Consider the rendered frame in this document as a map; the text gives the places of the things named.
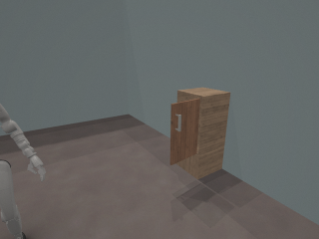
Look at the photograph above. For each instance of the robot left shin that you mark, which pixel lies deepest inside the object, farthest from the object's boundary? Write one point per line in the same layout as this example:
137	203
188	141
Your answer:
14	226

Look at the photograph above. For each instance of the robot left hand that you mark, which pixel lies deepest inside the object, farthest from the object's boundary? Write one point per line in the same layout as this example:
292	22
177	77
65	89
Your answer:
35	161

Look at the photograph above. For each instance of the cupboard door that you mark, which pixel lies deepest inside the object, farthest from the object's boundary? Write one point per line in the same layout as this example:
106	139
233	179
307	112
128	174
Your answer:
183	143

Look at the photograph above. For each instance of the left robot upper arm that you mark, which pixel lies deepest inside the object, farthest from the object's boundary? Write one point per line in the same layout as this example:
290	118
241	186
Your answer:
7	124

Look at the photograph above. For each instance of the robot left forearm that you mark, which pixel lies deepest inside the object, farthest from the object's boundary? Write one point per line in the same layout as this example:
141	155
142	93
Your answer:
22	141

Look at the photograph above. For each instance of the handle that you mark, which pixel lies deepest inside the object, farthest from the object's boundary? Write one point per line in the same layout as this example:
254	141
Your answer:
178	123

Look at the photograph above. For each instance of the robot left thigh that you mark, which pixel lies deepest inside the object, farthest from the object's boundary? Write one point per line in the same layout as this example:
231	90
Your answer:
7	198

